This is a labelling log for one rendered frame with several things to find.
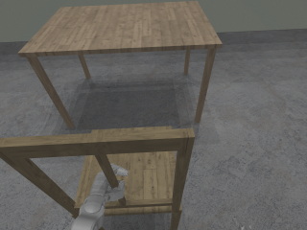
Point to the left robot hand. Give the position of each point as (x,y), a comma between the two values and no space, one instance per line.
(102,187)

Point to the right robot hand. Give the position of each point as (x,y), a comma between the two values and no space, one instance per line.
(241,225)

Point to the robot left forearm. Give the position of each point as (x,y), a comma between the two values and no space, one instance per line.
(91,214)

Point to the table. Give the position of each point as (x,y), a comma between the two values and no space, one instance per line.
(123,28)

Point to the chair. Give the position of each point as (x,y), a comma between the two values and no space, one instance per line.
(155,182)

